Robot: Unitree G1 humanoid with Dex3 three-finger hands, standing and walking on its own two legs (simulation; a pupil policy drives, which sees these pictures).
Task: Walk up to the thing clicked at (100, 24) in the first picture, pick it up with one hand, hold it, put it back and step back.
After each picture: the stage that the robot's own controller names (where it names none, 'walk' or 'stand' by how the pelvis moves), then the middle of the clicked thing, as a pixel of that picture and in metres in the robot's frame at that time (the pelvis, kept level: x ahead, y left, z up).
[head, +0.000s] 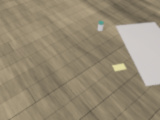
stand; (100, 25) +1.64 -0.25 -0.72
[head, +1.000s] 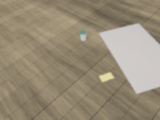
walk; (83, 35) +1.51 +0.10 -0.69
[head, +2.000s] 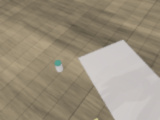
walk; (58, 66) +0.94 +0.32 -0.72
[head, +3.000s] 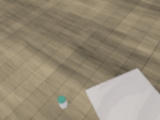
walk; (62, 102) +0.59 +0.24 -0.71
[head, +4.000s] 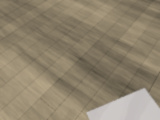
stand; out of the picture +0.35 +0.18 -0.70
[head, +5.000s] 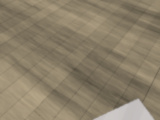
stand; out of the picture +0.30 +0.17 -0.72
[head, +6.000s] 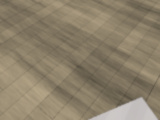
stand; out of the picture +0.32 +0.16 -0.72
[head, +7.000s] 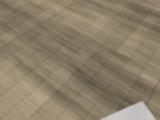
stand; out of the picture +0.29 +0.17 -0.73
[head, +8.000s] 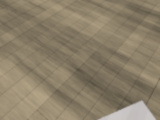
stand; out of the picture +0.30 +0.16 -0.73
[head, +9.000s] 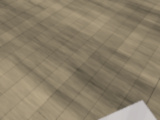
go down; out of the picture +0.29 +0.16 -0.73
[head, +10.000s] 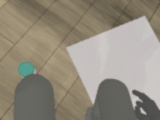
go down; (27, 71) +0.36 +0.22 -0.34
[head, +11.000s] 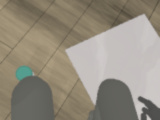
approach; (26, 75) +0.35 +0.23 -0.31
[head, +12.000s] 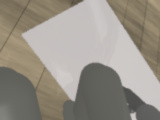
close in; out of the picture +0.33 +0.27 -0.21
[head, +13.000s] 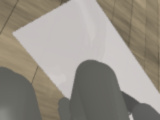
close; out of the picture +0.34 +0.27 -0.21
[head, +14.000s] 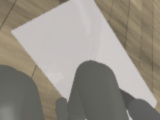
lift; out of the picture +0.33 +0.27 -0.22
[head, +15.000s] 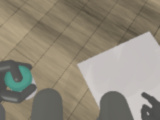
lift; (22, 84) +0.30 +0.20 -0.03
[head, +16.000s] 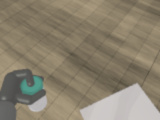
hold; (35, 94) +0.30 +0.17 -0.02
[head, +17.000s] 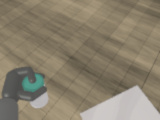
hold; (36, 91) +0.32 +0.17 -0.02
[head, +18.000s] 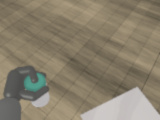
hold; (37, 90) +0.32 +0.16 -0.01
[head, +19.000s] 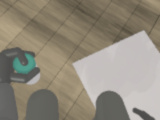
crouch; (28, 70) +0.37 +0.19 -0.10
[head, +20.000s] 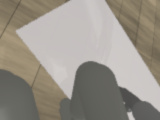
lower; out of the picture +0.35 +0.29 -0.22
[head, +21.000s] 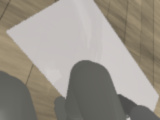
lower; out of the picture +0.36 +0.29 -0.22
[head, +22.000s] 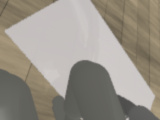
lower; out of the picture +0.36 +0.29 -0.22
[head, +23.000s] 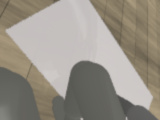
lower; out of the picture +0.36 +0.29 -0.22
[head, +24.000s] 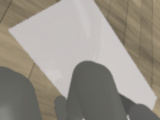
loosen; out of the picture +0.35 +0.29 -0.22
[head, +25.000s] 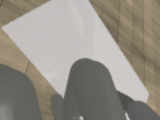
withdraw; out of the picture +0.33 +0.28 -0.22
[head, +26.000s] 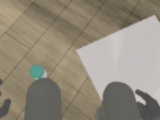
walk; (38, 73) +0.38 +0.23 -0.37
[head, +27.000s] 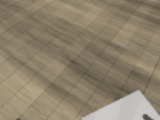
stand; out of the picture +0.31 +0.17 -0.66
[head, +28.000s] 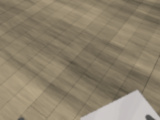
stand; out of the picture +0.31 +0.19 -0.67
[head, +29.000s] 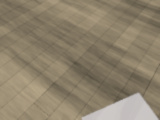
stand; out of the picture +0.32 +0.18 -0.70
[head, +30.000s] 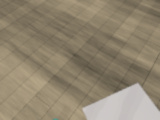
walk; out of the picture +0.35 +0.18 -0.71
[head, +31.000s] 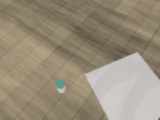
walk; (61, 86) +0.57 +0.19 -0.69
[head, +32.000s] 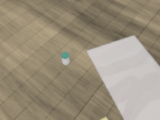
walk; (65, 58) +0.89 +0.15 -0.69
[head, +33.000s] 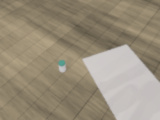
stand; (62, 66) +0.94 +0.19 -0.72
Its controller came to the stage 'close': yes
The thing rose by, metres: 0.70
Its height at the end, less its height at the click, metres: +0.00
